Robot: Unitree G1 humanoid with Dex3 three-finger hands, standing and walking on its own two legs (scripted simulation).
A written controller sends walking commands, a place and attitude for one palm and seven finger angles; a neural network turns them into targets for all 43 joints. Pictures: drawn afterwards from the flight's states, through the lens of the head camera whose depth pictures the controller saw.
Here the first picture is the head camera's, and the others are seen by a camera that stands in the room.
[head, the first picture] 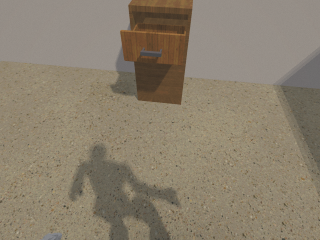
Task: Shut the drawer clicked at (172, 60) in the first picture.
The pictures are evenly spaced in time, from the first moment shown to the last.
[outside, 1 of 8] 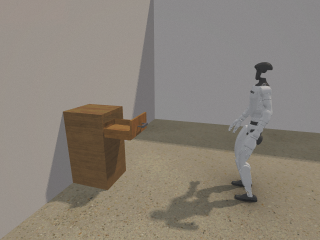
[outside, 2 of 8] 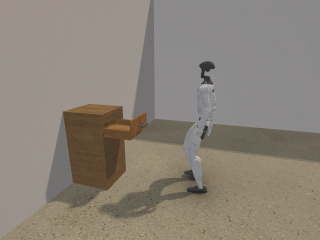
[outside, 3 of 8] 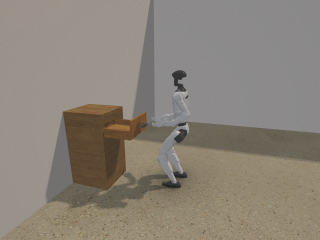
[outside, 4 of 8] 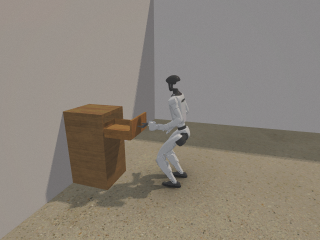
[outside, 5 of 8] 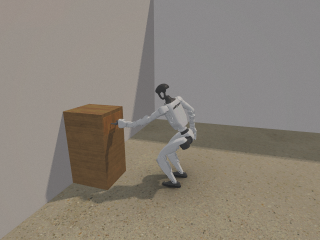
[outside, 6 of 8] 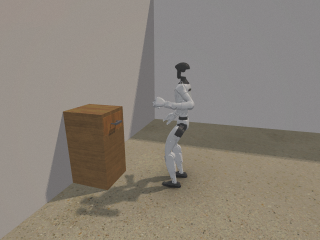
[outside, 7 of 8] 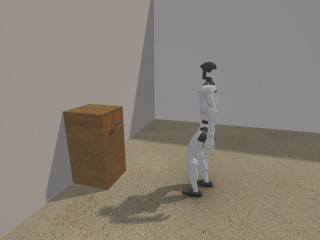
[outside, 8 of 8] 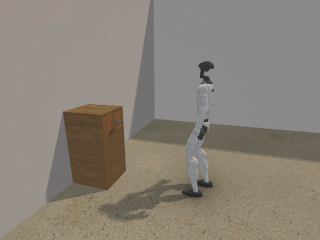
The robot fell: no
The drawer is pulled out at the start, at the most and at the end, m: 0.30 0.30 0.00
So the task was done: yes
